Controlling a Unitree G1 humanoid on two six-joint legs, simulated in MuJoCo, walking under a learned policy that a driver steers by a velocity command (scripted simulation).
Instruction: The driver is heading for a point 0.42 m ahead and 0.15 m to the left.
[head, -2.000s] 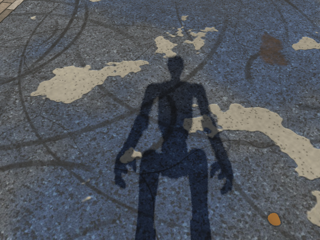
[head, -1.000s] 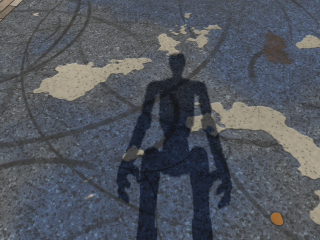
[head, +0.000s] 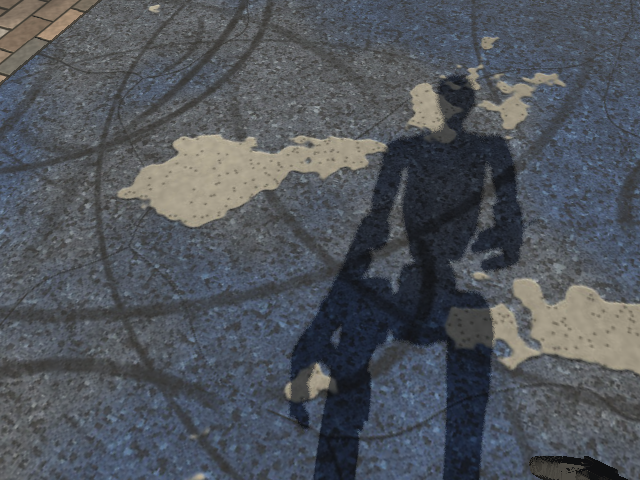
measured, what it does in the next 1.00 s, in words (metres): walks ahead, turning left: right foot, then left foot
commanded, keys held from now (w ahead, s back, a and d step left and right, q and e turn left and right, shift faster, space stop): w+q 0.40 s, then no key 0.60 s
